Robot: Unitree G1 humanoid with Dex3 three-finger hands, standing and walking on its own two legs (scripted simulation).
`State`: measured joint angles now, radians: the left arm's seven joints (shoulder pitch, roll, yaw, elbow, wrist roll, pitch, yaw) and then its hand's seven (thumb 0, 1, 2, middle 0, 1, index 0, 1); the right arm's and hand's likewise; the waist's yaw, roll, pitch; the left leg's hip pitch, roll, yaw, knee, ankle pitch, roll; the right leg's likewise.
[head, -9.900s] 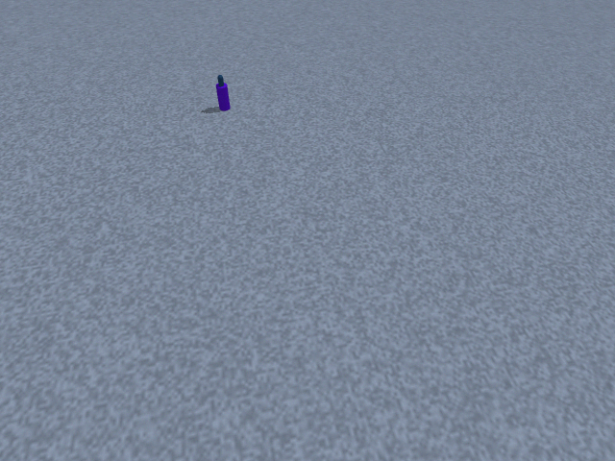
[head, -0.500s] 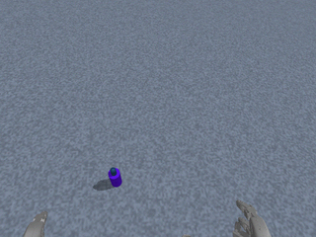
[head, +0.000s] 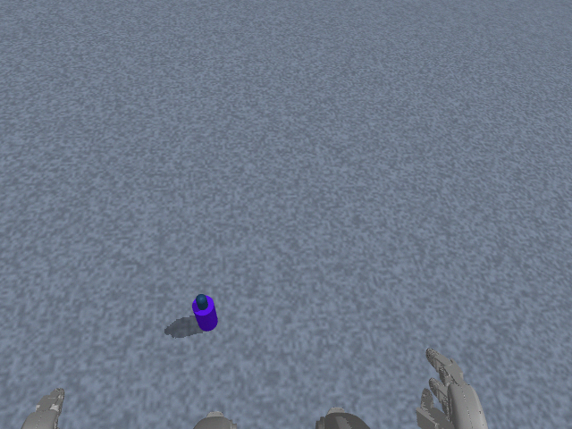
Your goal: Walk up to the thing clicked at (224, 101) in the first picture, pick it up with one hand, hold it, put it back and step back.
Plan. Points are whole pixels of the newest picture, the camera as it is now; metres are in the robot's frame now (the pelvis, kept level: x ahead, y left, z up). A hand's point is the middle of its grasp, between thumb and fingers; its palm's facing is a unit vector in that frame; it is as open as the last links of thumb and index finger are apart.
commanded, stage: go down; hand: left
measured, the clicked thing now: (204, 310) +0.51 +0.19 -0.60
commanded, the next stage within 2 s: approach in 1.78 s
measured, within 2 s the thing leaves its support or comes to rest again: neither
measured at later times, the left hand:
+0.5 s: hand (87, 360) +0.27 +0.31 -0.18, palm faces +0.20 -0.95 -0.22, open 17.1 cm
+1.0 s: hand (86, 319) +0.36 +0.36 -0.23, palm faces +0.21 -0.98 -0.08, open 17.2 cm
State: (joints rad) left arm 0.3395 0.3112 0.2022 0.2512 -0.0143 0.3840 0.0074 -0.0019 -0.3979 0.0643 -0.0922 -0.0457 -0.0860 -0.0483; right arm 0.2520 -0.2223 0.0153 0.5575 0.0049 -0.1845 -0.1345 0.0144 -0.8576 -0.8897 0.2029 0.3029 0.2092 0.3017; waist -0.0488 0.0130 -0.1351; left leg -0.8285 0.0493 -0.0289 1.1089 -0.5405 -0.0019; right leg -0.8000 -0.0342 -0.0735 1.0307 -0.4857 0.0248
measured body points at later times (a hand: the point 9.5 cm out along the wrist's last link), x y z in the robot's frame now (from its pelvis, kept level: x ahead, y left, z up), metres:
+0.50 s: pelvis -0.05 -0.01 -0.11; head +0.09 +0.03 +0.32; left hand +0.26 +0.36 -0.16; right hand +0.11 -0.28 -0.19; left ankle +0.00 +0.11 -0.66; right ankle +0.01 -0.14 -0.66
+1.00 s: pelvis -0.08 -0.01 -0.23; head +0.13 +0.04 +0.16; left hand +0.34 +0.41 -0.22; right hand +0.03 -0.29 -0.34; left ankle +0.00 +0.11 -0.66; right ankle +0.01 -0.14 -0.66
